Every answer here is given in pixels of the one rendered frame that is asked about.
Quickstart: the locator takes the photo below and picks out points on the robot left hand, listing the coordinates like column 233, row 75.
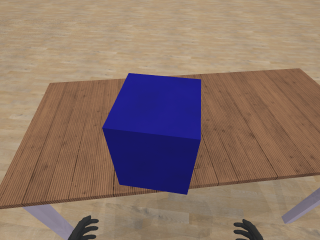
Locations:
column 81, row 229

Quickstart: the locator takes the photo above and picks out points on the carton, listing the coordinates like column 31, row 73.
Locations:
column 153, row 132

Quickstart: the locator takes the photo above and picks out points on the table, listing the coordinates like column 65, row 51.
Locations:
column 256, row 126

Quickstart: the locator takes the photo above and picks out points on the robot right hand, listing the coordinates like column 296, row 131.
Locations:
column 252, row 234

